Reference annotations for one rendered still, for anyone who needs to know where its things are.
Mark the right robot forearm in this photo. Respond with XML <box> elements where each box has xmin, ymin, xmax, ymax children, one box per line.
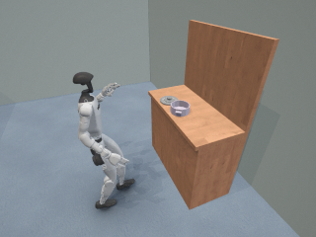
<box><xmin>80</xmin><ymin>134</ymin><xmax>112</xmax><ymax>159</ymax></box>

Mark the pot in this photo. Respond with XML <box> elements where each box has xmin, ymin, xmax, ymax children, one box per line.
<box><xmin>170</xmin><ymin>100</ymin><xmax>191</xmax><ymax>117</ymax></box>

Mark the left robot forearm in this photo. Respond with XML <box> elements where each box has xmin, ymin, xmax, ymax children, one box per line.
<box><xmin>96</xmin><ymin>93</ymin><xmax>106</xmax><ymax>104</ymax></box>

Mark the robot right hand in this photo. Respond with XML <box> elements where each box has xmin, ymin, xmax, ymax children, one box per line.
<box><xmin>108</xmin><ymin>153</ymin><xmax>130</xmax><ymax>169</ymax></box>

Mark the robot left hand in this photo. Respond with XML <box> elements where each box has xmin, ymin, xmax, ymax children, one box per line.
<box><xmin>101</xmin><ymin>83</ymin><xmax>120</xmax><ymax>97</ymax></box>

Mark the robot left shin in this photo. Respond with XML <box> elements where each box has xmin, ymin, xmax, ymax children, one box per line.
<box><xmin>116</xmin><ymin>158</ymin><xmax>126</xmax><ymax>185</ymax></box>

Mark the right robot foot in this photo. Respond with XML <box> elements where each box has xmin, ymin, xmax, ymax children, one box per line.
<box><xmin>95</xmin><ymin>198</ymin><xmax>118</xmax><ymax>209</ymax></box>

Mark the table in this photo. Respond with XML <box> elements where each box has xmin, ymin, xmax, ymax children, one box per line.
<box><xmin>148</xmin><ymin>20</ymin><xmax>279</xmax><ymax>209</ymax></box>

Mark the right robot upper arm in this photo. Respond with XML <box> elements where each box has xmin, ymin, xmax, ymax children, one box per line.
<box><xmin>78</xmin><ymin>103</ymin><xmax>93</xmax><ymax>141</ymax></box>

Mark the lid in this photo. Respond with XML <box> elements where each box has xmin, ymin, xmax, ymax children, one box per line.
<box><xmin>160</xmin><ymin>96</ymin><xmax>179</xmax><ymax>106</ymax></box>

